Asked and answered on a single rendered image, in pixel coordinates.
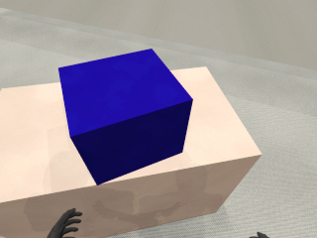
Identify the pedestal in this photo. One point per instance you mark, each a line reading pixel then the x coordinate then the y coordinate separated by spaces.
pixel 42 175

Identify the carton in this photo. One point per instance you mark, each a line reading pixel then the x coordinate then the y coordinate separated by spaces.
pixel 124 113

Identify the left robot hand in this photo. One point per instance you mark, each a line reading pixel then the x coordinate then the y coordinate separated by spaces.
pixel 59 229

